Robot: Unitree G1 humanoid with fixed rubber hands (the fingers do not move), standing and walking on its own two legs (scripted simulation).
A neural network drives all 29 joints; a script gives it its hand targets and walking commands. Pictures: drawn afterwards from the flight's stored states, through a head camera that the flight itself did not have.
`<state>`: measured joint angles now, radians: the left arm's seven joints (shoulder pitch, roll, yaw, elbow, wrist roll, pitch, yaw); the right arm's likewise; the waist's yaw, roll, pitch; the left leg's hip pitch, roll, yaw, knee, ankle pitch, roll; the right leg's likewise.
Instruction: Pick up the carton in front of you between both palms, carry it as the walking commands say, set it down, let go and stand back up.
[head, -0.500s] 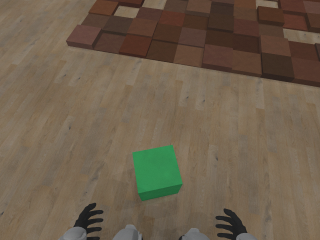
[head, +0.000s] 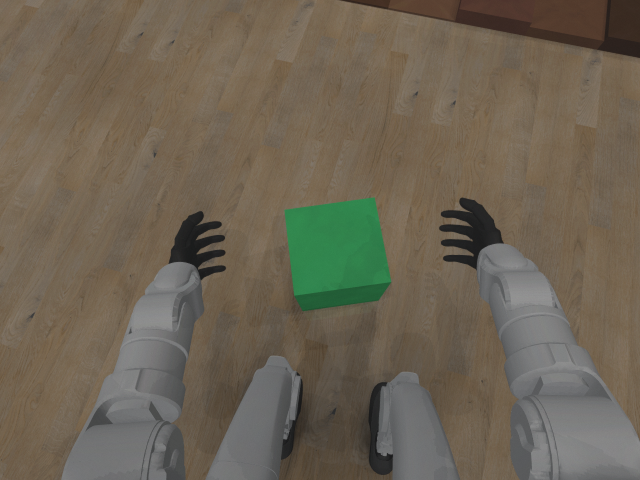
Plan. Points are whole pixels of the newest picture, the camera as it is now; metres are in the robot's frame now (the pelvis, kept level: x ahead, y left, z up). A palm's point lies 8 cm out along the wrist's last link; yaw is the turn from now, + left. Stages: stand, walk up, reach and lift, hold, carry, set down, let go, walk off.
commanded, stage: reach and lift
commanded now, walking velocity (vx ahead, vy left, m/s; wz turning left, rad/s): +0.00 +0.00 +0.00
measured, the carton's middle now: (335, 259) +0.50 +0.04 -0.55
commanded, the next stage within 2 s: none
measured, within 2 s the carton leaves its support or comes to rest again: neither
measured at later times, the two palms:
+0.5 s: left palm (210, 194) +0.47 +0.24 -0.13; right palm (463, 160) +0.57 -0.14 -0.13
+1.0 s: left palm (244, 249) +0.46 +0.23 -0.37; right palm (424, 230) +0.54 -0.14 -0.38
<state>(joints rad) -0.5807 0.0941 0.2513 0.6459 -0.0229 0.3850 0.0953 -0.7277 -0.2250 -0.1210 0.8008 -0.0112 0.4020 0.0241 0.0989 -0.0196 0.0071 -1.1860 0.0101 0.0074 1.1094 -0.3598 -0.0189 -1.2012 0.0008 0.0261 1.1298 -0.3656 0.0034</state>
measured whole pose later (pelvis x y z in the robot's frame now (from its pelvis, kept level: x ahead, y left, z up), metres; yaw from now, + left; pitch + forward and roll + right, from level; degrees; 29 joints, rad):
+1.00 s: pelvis -0.03 +0.00 -0.22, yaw +3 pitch +48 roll +4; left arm -1.17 0.20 0.31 0.87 -0.17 0.09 0.14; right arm -1.38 -0.43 -0.02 1.05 0.11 0.13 -0.06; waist 0.11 -0.01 0.09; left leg -2.19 -0.04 -0.02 1.87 -0.51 -0.06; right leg -2.22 0.04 0.06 1.91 -0.52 0.02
